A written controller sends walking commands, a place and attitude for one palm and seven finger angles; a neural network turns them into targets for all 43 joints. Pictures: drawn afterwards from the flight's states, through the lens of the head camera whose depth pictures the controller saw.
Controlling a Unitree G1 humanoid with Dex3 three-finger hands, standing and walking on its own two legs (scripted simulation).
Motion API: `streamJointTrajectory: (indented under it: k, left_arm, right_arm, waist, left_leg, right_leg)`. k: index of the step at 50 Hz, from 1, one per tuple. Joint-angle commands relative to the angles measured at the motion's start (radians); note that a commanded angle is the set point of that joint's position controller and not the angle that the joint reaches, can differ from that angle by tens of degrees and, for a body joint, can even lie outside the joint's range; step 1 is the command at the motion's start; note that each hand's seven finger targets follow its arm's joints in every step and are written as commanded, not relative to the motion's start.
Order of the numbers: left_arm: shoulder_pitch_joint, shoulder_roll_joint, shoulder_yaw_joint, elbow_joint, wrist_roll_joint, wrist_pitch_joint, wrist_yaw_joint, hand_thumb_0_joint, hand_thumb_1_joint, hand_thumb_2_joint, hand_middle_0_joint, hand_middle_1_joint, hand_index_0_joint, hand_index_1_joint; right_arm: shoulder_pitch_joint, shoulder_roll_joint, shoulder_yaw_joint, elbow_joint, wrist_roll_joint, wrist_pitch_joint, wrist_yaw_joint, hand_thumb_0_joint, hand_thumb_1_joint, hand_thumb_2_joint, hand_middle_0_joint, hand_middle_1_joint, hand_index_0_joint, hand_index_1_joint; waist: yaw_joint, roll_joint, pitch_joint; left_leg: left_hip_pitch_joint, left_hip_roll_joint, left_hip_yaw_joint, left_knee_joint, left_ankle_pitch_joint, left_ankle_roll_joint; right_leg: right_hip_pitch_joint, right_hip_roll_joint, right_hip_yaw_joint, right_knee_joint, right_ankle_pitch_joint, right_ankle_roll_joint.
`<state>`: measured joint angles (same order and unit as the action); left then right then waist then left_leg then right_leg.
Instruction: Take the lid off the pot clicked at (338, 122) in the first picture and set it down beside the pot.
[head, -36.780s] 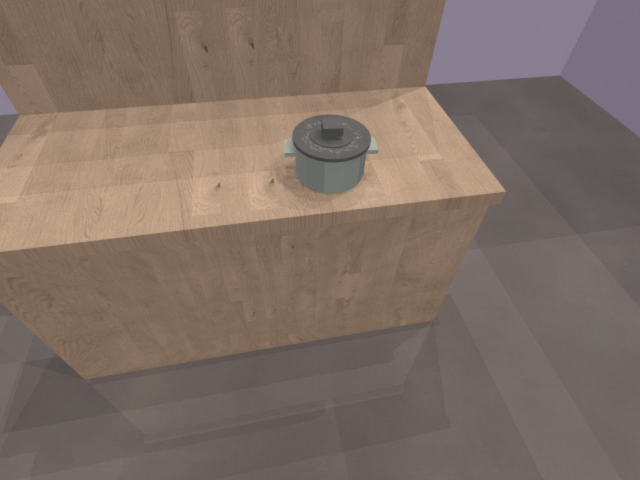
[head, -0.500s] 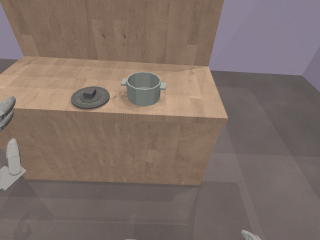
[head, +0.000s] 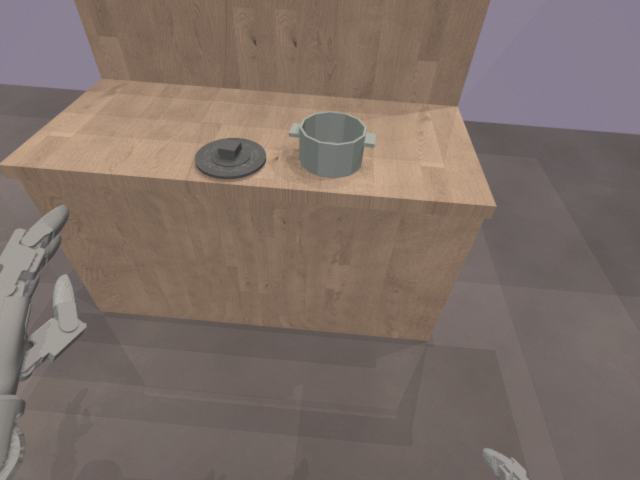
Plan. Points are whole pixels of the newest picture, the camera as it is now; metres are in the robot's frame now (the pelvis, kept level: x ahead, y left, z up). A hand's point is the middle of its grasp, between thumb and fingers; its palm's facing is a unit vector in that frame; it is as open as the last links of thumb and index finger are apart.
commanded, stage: stop stepping back and stand still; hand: left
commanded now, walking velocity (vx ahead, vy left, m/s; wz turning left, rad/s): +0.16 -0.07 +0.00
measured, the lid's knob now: (229, 148) +0.87 +0.25 -0.05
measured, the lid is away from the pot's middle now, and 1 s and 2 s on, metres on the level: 0.26 0.26 0.26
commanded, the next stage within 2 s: let the arm hang, fingers relaxed in 1.06 s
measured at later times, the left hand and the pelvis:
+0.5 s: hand out of the picture +0.14 +0.17 -0.15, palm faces -0.01 -0.98 -0.19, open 7.3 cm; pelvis +0.07 -0.01 +0.02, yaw +0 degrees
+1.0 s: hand (212, 450) +0.21 +0.16 -0.14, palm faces +0.02 -0.97 -0.22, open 7.4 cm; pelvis +0.14 -0.02 +0.03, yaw -1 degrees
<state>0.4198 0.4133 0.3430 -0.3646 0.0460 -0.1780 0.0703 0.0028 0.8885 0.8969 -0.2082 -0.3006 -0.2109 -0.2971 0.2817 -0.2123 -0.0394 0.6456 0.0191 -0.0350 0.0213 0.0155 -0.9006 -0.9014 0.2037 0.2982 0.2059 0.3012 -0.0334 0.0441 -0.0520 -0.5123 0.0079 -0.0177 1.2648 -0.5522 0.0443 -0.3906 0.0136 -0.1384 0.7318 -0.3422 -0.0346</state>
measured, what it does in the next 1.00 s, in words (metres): walks ahead: right foot, then left foot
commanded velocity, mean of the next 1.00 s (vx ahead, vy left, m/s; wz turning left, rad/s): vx -0.05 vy -0.02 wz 0.00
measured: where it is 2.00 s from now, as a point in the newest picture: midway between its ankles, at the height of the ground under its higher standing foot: outside the picture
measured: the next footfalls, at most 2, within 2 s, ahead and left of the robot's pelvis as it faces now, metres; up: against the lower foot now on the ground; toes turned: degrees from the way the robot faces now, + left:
right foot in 0.42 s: +0.15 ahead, -0.14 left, +0.00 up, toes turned -1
left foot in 0.62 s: +0.13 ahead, +0.11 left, +0.00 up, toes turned +2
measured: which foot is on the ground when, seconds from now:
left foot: down 0.00-0.42, up 0.44-0.60, down 0.62-1.00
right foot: down 0.00-0.08, up 0.10-0.40, down 0.42-1.00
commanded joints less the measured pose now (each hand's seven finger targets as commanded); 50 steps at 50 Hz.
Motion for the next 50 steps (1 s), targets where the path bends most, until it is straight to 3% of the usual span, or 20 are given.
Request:
streamJointTrajectory:
  k: [1,2,3,4,5,6,9,14,18,19,20,21,22,28,31,32,36,39,46,50]
  left_arm:
    - [-0.265,-0.089,-0.22,0.374,0.047,0.198,-0.038,0.0,0.9,0.9,-0.2,-0.3,-0.2,-0.3]
    - [-0.296,-0.093,-0.23,0.433,0.034,0.212,-0.042,0.0,0.9,0.9,-0.2,-0.3,-0.2,-0.3]
    - [-0.293,-0.143,-0.244,0.5,0.026,0.228,-0.047,0.0,0.9,0.9,-0.2,-0.3,-0.2,-0.3]
    - [-0.264,-0.229,-0.262,0.546,0.022,0.222,-0.059,0.0,0.9,0.9,-0.2,-0.3,-0.2,-0.3]
    - [-0.298,-0.19,-0.253,0.575,0.008,0.211,-0.065,0.0,0.9,0.9,-0.2,-0.3,-0.2,-0.3]
    - [-0.299,-0.133,-0.237,0.623,-0.013,0.19,-0.074,0.0,0.9,0.9,-0.2,-0.3,-0.2,-0.3]
    - [-0.349,-0.101,-0.251,0.8,-0.013,0.196,-0.083,0.0,0.9,0.9,-0.2,-0.3,-0.2,-0.3]
    - [-0.236,-0.118,-0.296,1.001,-0.023,0.2,-0.108,0.0,0.9,0.9,-0.2,-0.3,-0.2,-0.3]
    - [-0.131,-0.186,-0.293,1.105,-0.033,0.155,-0.09,0.0,0.9,0.9,-0.2,-0.3,-0.2,-0.3]
    - [-0.065,-0.148,-0.281,1.139,-0.035,0.142,-0.08,0.0,0.9,0.9,-0.2,-0.3,-0.2,-0.3]
    - [0.032,-0.08,-0.258,1.176,-0.028,0.13,-0.063,0.0,0.9,0.9,-0.2,-0.3,-0.2,-0.3]
    - [0.044,-0.024,-0.251,1.187,-0.028,0.127,-0.054,0.0,0.9,0.9,-0.2,-0.3,-0.2,-0.3]
    - [-0.015,-0.026,-0.257,1.194,-0.023,0.13,-0.047,0.0,0.9,0.9,-0.2,-0.3,-0.2,-0.3]
    - [-0.193,-0.129,-0.269,1.254,-0.025,0.158,-0.03,0.0,0.9,0.9,-0.2,-0.3,-0.2,-0.3]
    - [-0.162,-0.2,-0.295,1.253,-0.045,0.174,-0.05,0.0,0.9,0.9,-0.2,-0.3,-0.2,-0.3]
    - [-0.197,-0.186,-0.295,1.246,-0.045,0.173,-0.054,0.0,0.9,0.9,-0.2,-0.3,-0.2,-0.3]
    - [-0.153,-0.183,-0.299,1.316,-0.041,0.171,-0.047,0.0,0.9,0.9,-0.2,-0.3,-0.2,-0.3]
    - [-0.127,-0.117,-0.289,1.334,-0.04,0.157,-0.028,0.0,0.9,0.9,-0.2,-0.3,-0.2,-0.3]
    - [-0.148,-0.091,-0.275,1.316,-0.034,0.164,-0.005,0.0,0.9,0.9,-0.2,-0.3,-0.2,-0.3]
    - [-0.185,-0.091,-0.271,1.302,-0.034,0.177,-0.007,0.0,0.9,0.9,-0.2,-0.3,-0.2,-0.3]
  right_arm:
    - [0.08,-0.096,-0.038,-0.09,-0.035,0.037,0.005,0.0,-0.9,-0.9,0.2,0.3,0.2,0.3]
    - [0.144,-0.108,-0.041,-0.055,-0.044,0.048,0.004,0.0,-0.9,-0.9,0.2,0.3,0.2,0.3]
    - [0.207,-0.134,-0.044,-0.02,-0.063,0.054,0.004,0.0,-0.9,-0.9,0.2,0.3,0.2,0.3]
    - [0.259,-0.181,-0.054,0.006,-0.085,0.041,-0.011,0.0,-0.9,-0.9,0.2,0.3,0.2,0.3]
    - [0.213,-0.219,-0.048,-0.006,-0.087,0.029,-0.031,0.0,-0.9,-0.9,0.2,0.3,0.2,0.3]
    - [0.106,-0.254,-0.05,-0.039,-0.089,0.02,-0.046,0.0,-0.9,-0.9,0.2,0.3,0.2,0.3]
    - [0.035,-0.199,-0.042,0.012,-0.07,-0.016,-0.06,0.0,-0.9,-0.9,0.2,0.3,0.2,0.3]
    - [0.092,-0.179,-0.046,0.142,-0.054,-0.036,-0.067,0.0,-0.9,-0.9,0.2,0.3,0.2,0.3]
    - [0.223,-0.128,-0.043,0.228,-0.042,0.002,-0.059,0.0,-0.9,-0.9,0.2,0.3,0.2,0.3]
    - [0.234,-0.102,-0.04,0.233,-0.027,0.002,-0.051,0.0,-0.9,-0.9,0.2,0.3,0.2,0.3]
    - [0.223,-0.046,-0.028,0.213,-0.016,-0.005,-0.047,0.0,-0.9,-0.9,0.2,0.3,0.2,0.3]
    - [0.181,-0.019,-0.025,0.187,-0.009,-0.002,-0.045,0.0,-0.9,-0.9,0.2,0.3,0.2,0.3]
    - [0.153,-0.027,-0.023,0.193,-0.014,0.004,-0.046,0.0,-0.9,-0.9,0.2,0.3,0.2,0.3]
    - [0.216,0.017,-0.019,0.291,-0.025,0.019,-0.035,0.0,-0.9,-0.9,0.2,0.3,0.2,0.3]
    - [0.194,-0.129,-0.051,0.278,-0.047,0.013,-0.053,0.0,-0.9,-0.9,0.2,0.3,0.2,0.3]
    - [0.161,-0.131,-0.049,0.262,-0.054,0.02,-0.056,0.0,-0.9,-0.9,0.2,0.3,0.2,0.3]
    - [0.054,-0.048,-0.021,0.298,-0.037,0.012,-0.066,0.0,-0.9,-0.9,0.2,0.3,0.2,0.3]
    - [0.056,-0.037,-0.033,0.292,-0.013,0.02,-0.064,0.0,-0.9,-0.9,0.2,0.3,0.2,0.3]
    - [0.021,-0.034,-0.048,0.304,-0.015,0.05,-0.061,0.0,-0.9,-0.9,0.2,0.3,0.2,0.3]
    - [0.005,-0.031,-0.048,0.303,-0.018,0.055,-0.056,0.0,-0.9,-0.9,0.2,0.3,0.2,0.3]
  waist:
    - [-0.115,-0.199,0.065]
    - [-0.136,-0.196,0.125]
    - [-0.15,-0.03,0.206]
    - [-0.14,0.308,0.237]
    - [-0.099,0.277,0.218]
    - [-0.028,0.095,0.137]
    - [-0.002,-0.001,0.184]
    - [0.014,0.168,0.076]
    - [0.004,0.104,-0.02]
    - [0.032,0.006,-0.073]
    - [0.072,-0.203,-0.138]
    - [0.079,-0.265,-0.118]
    - [0.069,-0.194,-0.039]
    - [-0.048,-0.176,0.025]
    - [-0.022,0.237,0.068]
    - [-0.027,0.119,0.098]
    - [0.034,0.096,0.142]
    - [0.014,-0.071,-0.007]
    - [0.013,-0.126,-0.051]
    - [0.014,-0.077,-0.038]
  left_leg:
    - [0.248,0.101,0.012,-0.287,0.023,-0.014]
    - [0.344,0.081,0.032,-0.516,0.076,-0.011]
    - [0.385,0.061,-0.016,-0.77,0.033,0.007]
    - [0.308,0.246,-0.416,-1.014,-0.071,0.083]
    - [0.279,0.385,-0.675,-1.031,0.006,0.189]
    - [0.266,0.446,-0.681,-1.019,0.044,0.258]
    - [0.132,0.348,-0.476,-0.989,0.057,0.179]
    - [0.267,0.23,-0.083,-0.951,0.268,0.076]
    - [0.345,0.154,0.013,-0.72,0.648,0.03]
    - [0.238,0.119,0.051,-0.607,0.629,0.0]
    - [0.043,0.033,0.121,-0.417,0.389,-0.038]
    - [-0.04,-0.007,0.089,-0.242,-0.057,-0.044]
    - [-0.059,0.022,0.024,-0.163,-0.109,-0.039]
    - [0.267,0.031,0.052,-0.735,0.258,-0.022]
    - [0.391,0.341,-0.374,-1.006,0.359,0.15]
    - [0.326,0.339,-0.384,-1.019,0.337,0.177]
    - [0.339,0.192,-0.083,-0.831,0.992,0.066]
    - [0.365,0.096,0.015,-0.745,0.779,-0.021]
    - [0.327,0.06,0.055,-0.68,0.673,-0.04]
    - [0.353,0.076,0.04,-0.713,0.676,-0.031]
  right_leg:
    - [-0.378,-0.27,0.175,-0.288,-0.316,-0.104]
    - [-0.457,-0.238,0.143,-0.182,-0.417,-0.077]
    - [-0.547,-0.116,0.073,0.095,-0.488,-0.044]
    - [-0.605,0.045,0.019,0.528,-0.393,0.024]
    - [-0.639,0.003,0.173,0.741,-0.278,0.034]
    - [-0.566,-0.045,0.242,0.795,-0.148,0.051]
    - [-0.532,-0.074,0.297,0.797,0.002,0.059]
    - [-0.217,-0.078,0.153,0.204,-0.046,0.054]
    - [0.149,0.039,0.023,-0.213,0.144,0.034]
    - [0.349,-0.034,0.128,-0.219,0.295,-0.001]
    - [0.537,-0.21,0.4,-0.234,0.555,-0.081]
    - [0.508,-0.365,0.564,-0.326,0.689,-0.183]
    - [0.411,-0.37,0.552,-0.357,0.574,-0.226]
    - [0.148,-0.19,0.266,-0.285,0.385,-0.08]
    - [-0.114,-0.021,0.11,0.024,-0.166,0.05]
    - [-0.079,-0.032,0.165,0.057,-0.193,0.039]
    - [0.086,-0.045,0.145,-0.198,0.06,0.048]
    - [0.235,-0.135,0.224,-0.223,0.667,0.002]
    - [0.32,-0.183,0.257,-0.201,0.924,-0.026]
    - [0.266,-0.172,0.238,-0.204,0.747,-0.028]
